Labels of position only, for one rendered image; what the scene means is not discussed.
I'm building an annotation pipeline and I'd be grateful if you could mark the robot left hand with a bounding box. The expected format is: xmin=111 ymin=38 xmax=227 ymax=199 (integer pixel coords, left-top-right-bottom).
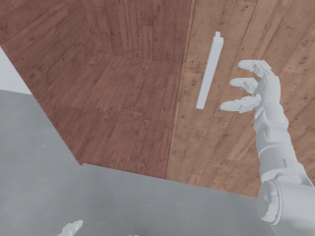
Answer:
xmin=57 ymin=220 xmax=83 ymax=236

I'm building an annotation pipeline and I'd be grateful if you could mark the wardrobe door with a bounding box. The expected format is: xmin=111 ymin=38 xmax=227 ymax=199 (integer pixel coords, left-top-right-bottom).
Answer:
xmin=166 ymin=0 xmax=315 ymax=198

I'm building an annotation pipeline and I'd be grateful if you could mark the robot right forearm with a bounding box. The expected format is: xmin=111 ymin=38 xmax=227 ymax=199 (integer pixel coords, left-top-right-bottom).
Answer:
xmin=253 ymin=101 xmax=315 ymax=189

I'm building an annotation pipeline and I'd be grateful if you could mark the robot right upper arm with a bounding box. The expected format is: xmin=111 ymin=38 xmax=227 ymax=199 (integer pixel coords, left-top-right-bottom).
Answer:
xmin=256 ymin=179 xmax=315 ymax=236

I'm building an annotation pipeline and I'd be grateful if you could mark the robot right hand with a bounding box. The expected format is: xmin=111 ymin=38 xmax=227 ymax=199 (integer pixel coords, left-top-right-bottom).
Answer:
xmin=220 ymin=59 xmax=281 ymax=113

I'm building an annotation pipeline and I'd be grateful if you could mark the handle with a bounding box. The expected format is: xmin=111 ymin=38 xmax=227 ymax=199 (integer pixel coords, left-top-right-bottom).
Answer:
xmin=196 ymin=31 xmax=223 ymax=109

